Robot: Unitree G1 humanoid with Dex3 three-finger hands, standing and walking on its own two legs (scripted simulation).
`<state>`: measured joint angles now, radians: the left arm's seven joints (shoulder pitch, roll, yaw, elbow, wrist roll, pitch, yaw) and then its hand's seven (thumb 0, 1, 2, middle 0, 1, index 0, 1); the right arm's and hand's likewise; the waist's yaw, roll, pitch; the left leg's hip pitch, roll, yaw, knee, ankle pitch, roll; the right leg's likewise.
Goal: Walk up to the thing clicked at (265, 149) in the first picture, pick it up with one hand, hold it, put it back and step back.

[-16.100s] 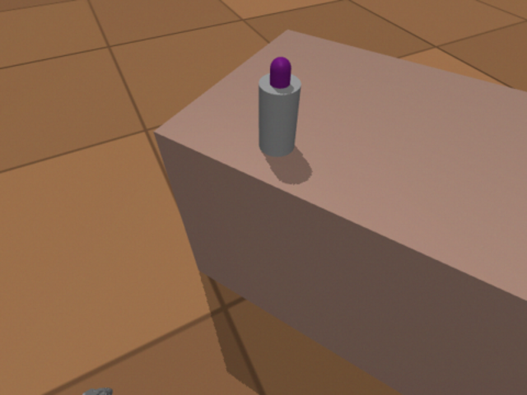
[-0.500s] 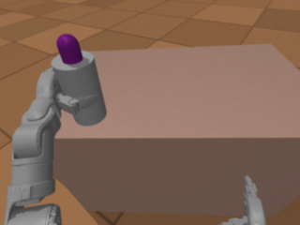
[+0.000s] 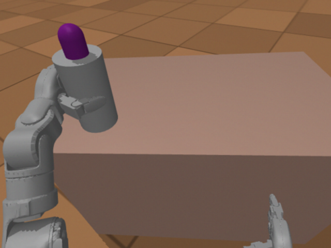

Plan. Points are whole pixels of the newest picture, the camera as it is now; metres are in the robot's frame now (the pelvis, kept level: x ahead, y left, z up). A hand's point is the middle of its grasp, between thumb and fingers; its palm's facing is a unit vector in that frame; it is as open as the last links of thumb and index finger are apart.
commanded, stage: hold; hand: left
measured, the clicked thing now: (86, 80) +0.34 +0.17 +0.28
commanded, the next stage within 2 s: none
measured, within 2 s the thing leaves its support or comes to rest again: neither
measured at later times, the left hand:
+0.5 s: hand (81, 82) +0.32 +0.17 +0.29, palm faces +0.10 -0.99 -0.06, open 11.6 cm
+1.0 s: hand (79, 94) +0.31 +0.17 +0.27, palm faces +0.13 -0.99 -0.07, open 11.6 cm
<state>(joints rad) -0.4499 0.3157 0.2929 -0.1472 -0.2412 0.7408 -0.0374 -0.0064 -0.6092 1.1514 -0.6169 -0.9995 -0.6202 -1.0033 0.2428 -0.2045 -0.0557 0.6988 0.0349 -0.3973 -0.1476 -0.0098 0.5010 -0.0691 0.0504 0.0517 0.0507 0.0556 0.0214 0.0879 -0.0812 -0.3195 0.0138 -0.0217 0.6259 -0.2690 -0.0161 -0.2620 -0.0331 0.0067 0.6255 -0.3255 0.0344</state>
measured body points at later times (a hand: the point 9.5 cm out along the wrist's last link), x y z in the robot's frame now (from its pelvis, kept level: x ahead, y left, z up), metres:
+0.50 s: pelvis -0.01 +0.00 +0.00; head -0.06 -0.03 +0.44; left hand +0.31 +0.22 +0.30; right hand +0.17 -0.24 -0.07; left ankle +0.04 +0.13 -0.73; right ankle +0.01 -0.14 -0.73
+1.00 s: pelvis -0.02 +0.00 +0.00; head -0.06 -0.04 +0.44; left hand +0.29 +0.23 +0.28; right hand +0.16 -0.24 -0.07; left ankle +0.04 +0.13 -0.73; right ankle +0.01 -0.14 -0.73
